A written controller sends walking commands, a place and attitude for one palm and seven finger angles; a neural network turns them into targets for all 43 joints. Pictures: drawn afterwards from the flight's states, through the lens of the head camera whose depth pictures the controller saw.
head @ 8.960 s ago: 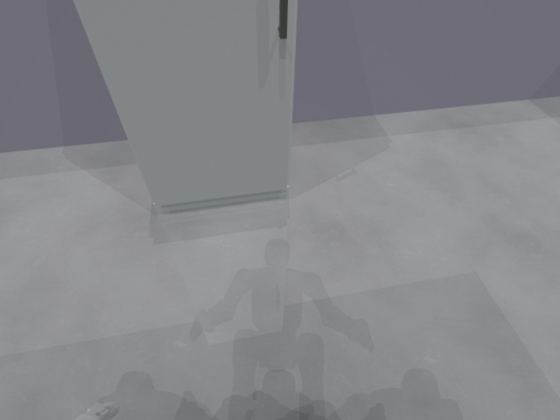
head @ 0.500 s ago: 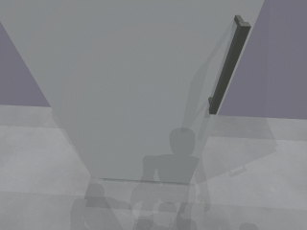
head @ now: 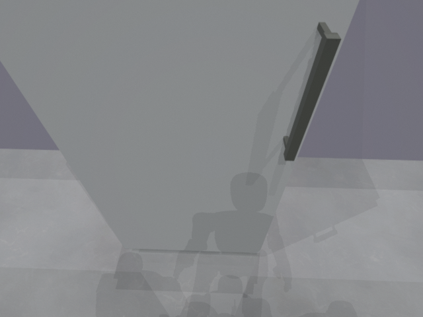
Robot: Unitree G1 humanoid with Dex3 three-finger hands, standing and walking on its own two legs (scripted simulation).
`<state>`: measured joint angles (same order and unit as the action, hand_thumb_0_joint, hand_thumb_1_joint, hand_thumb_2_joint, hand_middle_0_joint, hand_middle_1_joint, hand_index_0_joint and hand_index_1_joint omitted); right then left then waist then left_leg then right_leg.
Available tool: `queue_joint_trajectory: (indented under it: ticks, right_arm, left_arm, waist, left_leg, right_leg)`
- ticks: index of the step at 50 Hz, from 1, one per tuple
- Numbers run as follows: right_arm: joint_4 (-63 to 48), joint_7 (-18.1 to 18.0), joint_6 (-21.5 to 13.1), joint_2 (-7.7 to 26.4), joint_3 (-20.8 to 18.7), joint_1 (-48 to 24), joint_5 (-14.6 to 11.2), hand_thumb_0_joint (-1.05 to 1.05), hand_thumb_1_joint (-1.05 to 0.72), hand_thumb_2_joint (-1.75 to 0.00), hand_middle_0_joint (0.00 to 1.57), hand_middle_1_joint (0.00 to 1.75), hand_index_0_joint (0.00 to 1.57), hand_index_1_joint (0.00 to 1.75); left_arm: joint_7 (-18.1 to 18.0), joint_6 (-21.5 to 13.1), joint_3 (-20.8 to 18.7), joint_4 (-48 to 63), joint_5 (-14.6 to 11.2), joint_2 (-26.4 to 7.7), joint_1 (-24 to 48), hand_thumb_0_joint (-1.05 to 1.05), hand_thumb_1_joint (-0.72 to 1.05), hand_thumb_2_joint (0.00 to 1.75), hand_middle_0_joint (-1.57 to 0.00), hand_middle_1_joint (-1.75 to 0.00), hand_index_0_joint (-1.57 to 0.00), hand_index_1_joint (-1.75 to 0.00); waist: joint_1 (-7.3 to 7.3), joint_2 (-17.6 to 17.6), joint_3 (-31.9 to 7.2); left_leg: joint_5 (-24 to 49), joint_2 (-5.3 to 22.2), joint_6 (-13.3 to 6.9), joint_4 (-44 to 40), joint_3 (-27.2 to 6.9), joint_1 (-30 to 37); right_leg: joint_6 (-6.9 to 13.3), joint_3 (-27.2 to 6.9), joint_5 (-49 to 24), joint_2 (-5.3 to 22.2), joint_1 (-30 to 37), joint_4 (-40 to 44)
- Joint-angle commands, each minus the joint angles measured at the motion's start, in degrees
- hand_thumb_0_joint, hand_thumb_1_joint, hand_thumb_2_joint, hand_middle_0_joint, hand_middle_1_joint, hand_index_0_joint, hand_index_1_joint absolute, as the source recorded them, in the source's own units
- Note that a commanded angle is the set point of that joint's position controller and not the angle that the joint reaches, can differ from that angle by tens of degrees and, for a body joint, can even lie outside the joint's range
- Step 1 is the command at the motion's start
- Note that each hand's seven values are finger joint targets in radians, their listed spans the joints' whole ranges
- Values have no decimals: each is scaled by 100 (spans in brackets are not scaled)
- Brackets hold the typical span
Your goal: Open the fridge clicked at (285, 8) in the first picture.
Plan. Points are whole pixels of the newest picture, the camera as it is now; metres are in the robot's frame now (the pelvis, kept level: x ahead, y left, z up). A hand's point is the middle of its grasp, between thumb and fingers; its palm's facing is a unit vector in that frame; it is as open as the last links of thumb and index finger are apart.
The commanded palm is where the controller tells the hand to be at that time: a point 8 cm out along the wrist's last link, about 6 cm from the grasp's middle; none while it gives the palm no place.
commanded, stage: look again from close up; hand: right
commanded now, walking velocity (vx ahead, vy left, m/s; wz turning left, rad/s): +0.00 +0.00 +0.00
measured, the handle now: (303, 102) +0.47 -0.14 +0.18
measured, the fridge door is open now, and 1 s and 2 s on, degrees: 0 0 0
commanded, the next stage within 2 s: raise the hand to about handle height in 0.40 s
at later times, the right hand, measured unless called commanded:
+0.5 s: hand out of the picture +0.04 -0.19 -0.17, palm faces -0.01 +0.97 -0.24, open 7.4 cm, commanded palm +0.09 -0.24 -0.07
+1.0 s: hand out of the picture +0.13 -0.21 +0.00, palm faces +0.11 +0.99 -0.03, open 9.0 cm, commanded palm +0.12 -0.27 +0.02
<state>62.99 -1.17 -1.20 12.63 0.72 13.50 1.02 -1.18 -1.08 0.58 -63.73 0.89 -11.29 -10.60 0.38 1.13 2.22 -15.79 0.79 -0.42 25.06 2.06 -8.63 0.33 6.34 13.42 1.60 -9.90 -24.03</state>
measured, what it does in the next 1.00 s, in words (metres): lowers itself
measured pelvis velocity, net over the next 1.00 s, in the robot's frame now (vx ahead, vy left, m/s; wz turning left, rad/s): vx -0.05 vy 0.02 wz -0.07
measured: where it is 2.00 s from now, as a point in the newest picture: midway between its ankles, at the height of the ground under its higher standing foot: outside the picture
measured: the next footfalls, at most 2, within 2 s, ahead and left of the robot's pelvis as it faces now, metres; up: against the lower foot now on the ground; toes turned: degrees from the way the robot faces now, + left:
none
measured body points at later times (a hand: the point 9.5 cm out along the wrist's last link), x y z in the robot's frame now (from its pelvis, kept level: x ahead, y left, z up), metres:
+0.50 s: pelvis +0.00 +0.01 +0.00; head +0.02 +0.00 +0.45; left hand +0.04 +0.25 -0.15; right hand +0.04 -0.24 -0.15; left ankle -0.03 +0.11 -0.74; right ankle -0.01 -0.11 -0.74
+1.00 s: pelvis -0.05 +0.02 -0.06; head -0.03 +0.00 +0.39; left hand +0.18 +0.25 -0.09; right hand +0.11 -0.27 +0.00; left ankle -0.03 +0.11 -0.74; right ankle -0.01 -0.11 -0.74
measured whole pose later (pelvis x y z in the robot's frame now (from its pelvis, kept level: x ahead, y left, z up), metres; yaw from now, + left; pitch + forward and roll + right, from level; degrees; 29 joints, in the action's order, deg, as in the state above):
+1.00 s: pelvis -0.05 +0.02 -0.06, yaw -4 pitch +6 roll +2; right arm 4.2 21.8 -25.3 14.5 -14.0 23.5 -18.6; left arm -4.5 -16.1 -1.0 -31.8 -2.3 -15.4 -11.2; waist 2.3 0.6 -4.4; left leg -26.5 0.7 -2.3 53.3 7.6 -32.6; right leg -0.7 -0.4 23.1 3.1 -37.5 -54.9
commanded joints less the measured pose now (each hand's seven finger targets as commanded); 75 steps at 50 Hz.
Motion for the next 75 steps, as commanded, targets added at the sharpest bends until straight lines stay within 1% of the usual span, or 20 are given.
queue_joint_trajectory:
  ticks: [1,24,25,26,27,28,29,30,31,33,36,37,41,45,47,49,52,57,64,75]
  right_arm:
    - [-211,-44,-58,758,-167,101,-20,0,-90,-90,20,30,20,30]
    - [-200,-38,-79,813,-183,49,-26,0,-90,-90,20,30,20,30]
    - [-47,-316,-122,478,-105,637,17,0,-90,-90,20,30,20,30]
    - [-8485,-229,-1351,2356,-1703,-3661,-1018,0,-88,-89,20,32,20,32]
    - [-8166,-421,-1370,2873,-2060,-2222,-685,0,-85,-88,20,33,20,33]
    - [-7134,-275,-747,665,-784,586,-841,0,-83,-87,21,34,21,34]
    - [-6391,-233,-585,226,-876,664,-1003,0,-81,-86,21,36,21,36]
    - [-6463,-71,-824,196,-899,299,-1080,0,-78,-85,21,37,21,37]
    - [-5812,149,-1126,252,-1173,864,-1169,0,-76,-84,21,39,21,39]
    - [-4857,834,-1895,-11,-1325,2063,-1379,0,-71,-82,21,42,21,42]
    - [-4790,2079,-3097,257,-1467,1939,-1730,0,-64,-79,22,47,22,47]
    - [-4798,2501,-3295,663,-1773,1871,-1813,0,-62,-78,22,48,22,48]
    - [-6232,2829,-2924,1216,-2348,825,-2366,0,-53,-74,23,54,23,54]
    - [-7735,2351,-2960,1154,-2013,-222,-2261,0,-43,-70,23,60,23,60]
    - [-7810,2252,-2913,1134,-1658,-688,-2086,0,-39,-68,24,63,24,63]
    - [-7547,2292,-2765,1215,-1570,-721,-1964,0,-34,-66,24,66,24,66]
    - [-7248,2430,-2276,1501,-1755,-625,-1964,0,-27,-63,25,70,25,70]
    - [-6807,2439,-1543,1763,-2539,-9,-2300,0,-15,-58,25,78,25,78]
    - [-7451,2371,-1396,1498,-2397,44,-2351,0,1,-51,27,88,27,88]
    - [-7748,2339,-865,2019,-2678,-1315,-2255,0,27,-40,28,105,28,105]
  left_arm:
    - [-26,-83,-138,235,-7,-828,-126,0,90,90,-20,-30,-20,-30]
    - [-30,-86,-127,131,0,-846,-117,0,90,90,-20,-30,-20,-30]
    - [2,-106,-153,489,-74,-709,-3,0,90,90,-20,-30,-20,-30]
    - [-217,-872,-356,2315,-341,-1409,-256,0,90,90,-20,-30,-20,-30]
    - [-419,-1272,-171,2277,-282,-983,-68,0,90,90,-20,-30,-20,-30]
    - [-373,-1512,-193,2472,-194,-790,43,0,90,90,-20,-30,-20,-30]
    - [-325,-1562,-299,2237,-282,-817,-134,0,90,90,-20,-30,-20,-30]
    - [-290,-1597,-426,2553,-239,-982,-8,0,90,90,-20,-30,-20,-30]
    - [-275,-1593,-533,2568,-189,-1022,-6,0,90,90,-20,-30,-20,-30]
    - [-165,-1585,-578,2834,-172,-981,159,0,90,90,-20,-30,-20,-30]
    - [-8,-1683,-639,3339,-246,-1059,442,0,90,90,-20,-30,-20,-30]
    - [44,-1711,-646,3503,-272,-1130,382,0,90,90,-20,-30,-20,-30]
    - [-135,-1661,-551,4204,-386,-1071,420,0,90,90,-20,-30,-20,-30]
    - [-285,-1710,-427,4090,-341,-978,111,0,90,90,-20,-30,-20,-30]
    - [-362,-1760,-338,3943,-316,-1021,14,0,90,90,-20,-30,-20,-30]
    - [-436,-1828,-300,3813,-357,-1061,0,0,90,90,-20,-30,-20,-30]
    - [-495,-1904,-232,3754,-398,-1102,42,0,90,90,-20,-30,-20,-30]
    - [-471,-1924,-168,3806,-395,-996,237,0,90,90,-20,-30,-20,-30]
    - [-336,-2127,-168,3791,-401,-1017,114,0,90,90,-20,-30,-20,-30]
    - [-519,-2179,-59,3662,-455,-1075,177,0,90,90,-20,-30,-20,-30]
  waist:
    - [-9,-175,-115]
    - [6,-140,-148]
    - [40,-187,-22]
    - [-429,-916,-2759]
    - [-80,-1724,-2349]
    - [56,-1883,-2038]
    - [-254,-1042,-1326]
    - [-315,-427,-519]
    - [-229,349,-305]
    - [128,1085,-284]
    - [187,976,-664]
    - [238,449,-827]
    - [228,181,-1707]
    - [-95,-603,-1567]
    - [-357,-449,-1129]
    - [-389,-608,-910]
    - [-237,-841,-1070]
    - [156,-327,-1328]
    - [147,-351,-1470]
    - [142,-635,-1099]
  left_leg:
    - [1228,595,-145,-426,-552,-196]
    - [1489,649,-160,-555,-548,-66]
    - [3436,956,56,-379,-823,-216]
    - [3351,288,-166,134,-196,387]
    - [2348,90,-196,332,-250,45]
    - [1346,7,-173,495,185,-309]
    - [1043,1,-76,366,303,-795]
    - [1070,-34,-14,321,404,-1234]
    - [931,-77,13,415,473,-1544]
    - [809,-102,-15,984,458,-1836]
    - [47,20,-50,1613,61,-2336]
    - [114,107,-115,1737,-183,-2234]
    - [-967,166,69,1466,-651,-2028]
    - [-1185,19,-6,1408,-522,-2435]
    - [-1201,-41,-16,1356,-464,-2634]
    - [-1444,-35,-17,1219,-447,-2690]
    - [-1312,-24,-42,1084,-389,-2322]
    - [-584,4,-12,894,-234,-1476]
    - [554,-114,16,930,135,-1270]
    - [265,-136,-37,466,259,-1026]
  right_leg:
    - [126,-620,-993,600,207,408]
    - [92,-619,-1109,589,286,460]
    - [-58,-317,-1579,625,-35,-816]
    - [74,-562,-2359,-177,1285,-107]
    - [44,-390,-2737,-5,1767,-151]
    - [29,-556,-3434,175,1555,-40]
    - [15,-613,-3105,169,1085,-273]
    - [8,-678,-2230,82,306,-518]
    - [-8,-622,-1440,2,-324,-716]
    - [-76,-516,-849,-139,-1366,-1201]
    - [-115,-426,49,-237,-2435,-1999]
    - [-110,-422,13,-258,-2482,-2195]
    - [44,-339,435,-318,-2559,-2431]
    - [130,-578,554,-126,-2028,-2374]
    - [172,-710,703,-59,-2083,-2331]
    - [167,-763,960,-53,-2077,-2200]
    - [168,-809,902,-54,-1873,-1952]
    - [121,-817,221,-61,-1679,-1609]
    - [123,-736,-422,-62,-1058,-1241]
    - [103,-892,-194,-19,-344,-577]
